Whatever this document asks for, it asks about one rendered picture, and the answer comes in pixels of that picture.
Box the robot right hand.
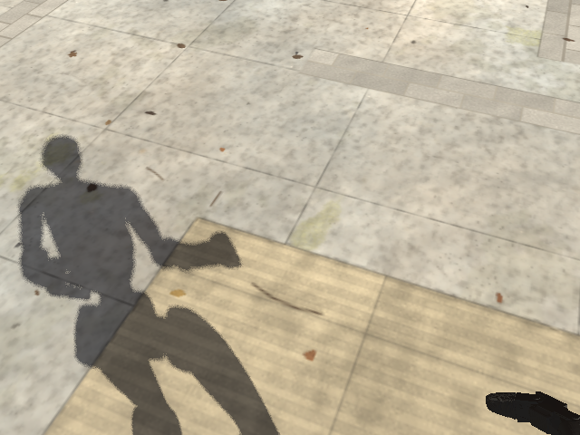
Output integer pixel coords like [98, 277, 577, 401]
[486, 391, 580, 435]

